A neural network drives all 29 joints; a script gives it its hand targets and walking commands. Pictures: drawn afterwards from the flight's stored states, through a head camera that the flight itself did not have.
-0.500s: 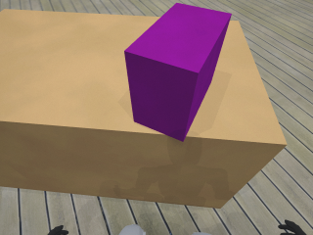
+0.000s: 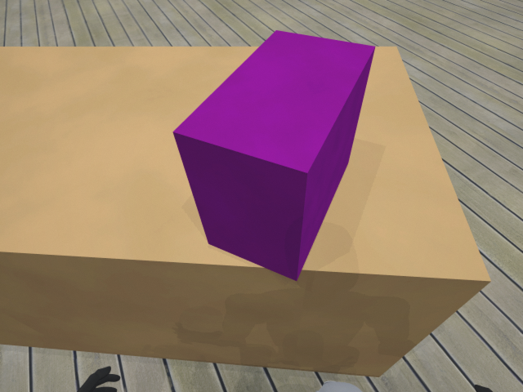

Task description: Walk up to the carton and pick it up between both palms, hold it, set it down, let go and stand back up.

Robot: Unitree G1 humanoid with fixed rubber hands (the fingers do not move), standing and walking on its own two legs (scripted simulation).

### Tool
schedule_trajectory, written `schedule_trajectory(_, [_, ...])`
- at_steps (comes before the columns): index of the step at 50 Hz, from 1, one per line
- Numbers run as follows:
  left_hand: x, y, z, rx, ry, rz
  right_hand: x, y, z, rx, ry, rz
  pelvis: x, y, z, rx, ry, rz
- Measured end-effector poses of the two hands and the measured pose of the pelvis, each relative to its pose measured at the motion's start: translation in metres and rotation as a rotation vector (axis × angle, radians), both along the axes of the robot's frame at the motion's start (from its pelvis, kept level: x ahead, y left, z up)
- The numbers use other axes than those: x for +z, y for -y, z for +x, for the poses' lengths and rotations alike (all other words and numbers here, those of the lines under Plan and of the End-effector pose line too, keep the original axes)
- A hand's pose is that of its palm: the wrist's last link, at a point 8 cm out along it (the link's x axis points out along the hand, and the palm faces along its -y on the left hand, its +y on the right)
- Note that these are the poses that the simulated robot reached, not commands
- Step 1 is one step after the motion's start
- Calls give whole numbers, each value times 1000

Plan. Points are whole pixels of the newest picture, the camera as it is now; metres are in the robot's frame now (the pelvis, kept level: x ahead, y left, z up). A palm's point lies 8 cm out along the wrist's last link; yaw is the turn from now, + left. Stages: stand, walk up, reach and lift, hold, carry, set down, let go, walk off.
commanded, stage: walk up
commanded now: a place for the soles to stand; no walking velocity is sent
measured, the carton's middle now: (286, 152) +0.46 -0.02 +0.12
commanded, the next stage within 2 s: reach and lift in 1.52 s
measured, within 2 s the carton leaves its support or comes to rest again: neither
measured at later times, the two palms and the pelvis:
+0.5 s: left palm out of the picture +0.13 +0.32 -0.08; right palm out of the picture +0.11 -0.30 -0.09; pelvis +0.01 +0.01 +0.00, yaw -2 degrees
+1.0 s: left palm out of the picture +0.11 +0.31 -0.07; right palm out of the picture +0.07 -0.30 -0.09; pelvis -0.01 +0.01 +0.01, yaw -2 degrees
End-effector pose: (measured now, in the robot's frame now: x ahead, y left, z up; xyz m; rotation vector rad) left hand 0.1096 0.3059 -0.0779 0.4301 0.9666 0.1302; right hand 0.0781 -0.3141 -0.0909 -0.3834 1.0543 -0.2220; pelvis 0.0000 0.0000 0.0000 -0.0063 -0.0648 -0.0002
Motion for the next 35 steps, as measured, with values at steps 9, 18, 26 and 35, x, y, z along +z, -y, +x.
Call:
schedule_trajectory(9, [0, -6, 12, -9, -25, 2, 7, -6, 29, 9, 72, -8, 1, -8, 8, -18, -10, 2])
schedule_trajectory(18, [0, -10, 18, -19, -28, 2, 6, -13, 27, 9, 60, -2, 2, -13, 10, -29, -11, 1])
schedule_trajectory(26, [1, -10, 18, -21, -26, 3, 6, -14, 27, 9, 62, 0, 2, -13, 10, -31, -8, 2])
schedule_trajectory(35, [2, -10, 15, -23, -20, 4, 4, -13, 18, -7, 49, 5, 3, -13, 5, -34, -2, 4])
